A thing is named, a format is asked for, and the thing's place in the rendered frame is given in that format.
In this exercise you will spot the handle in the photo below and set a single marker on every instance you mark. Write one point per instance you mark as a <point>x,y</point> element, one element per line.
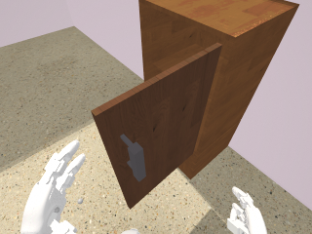
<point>136,161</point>

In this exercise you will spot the right robot hand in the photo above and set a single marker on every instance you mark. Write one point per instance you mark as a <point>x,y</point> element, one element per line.
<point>250,218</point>

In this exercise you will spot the left robot hand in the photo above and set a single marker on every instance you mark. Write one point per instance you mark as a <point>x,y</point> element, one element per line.
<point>48,193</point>

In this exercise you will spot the cupboard door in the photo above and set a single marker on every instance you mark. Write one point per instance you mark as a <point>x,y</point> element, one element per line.
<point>163,115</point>

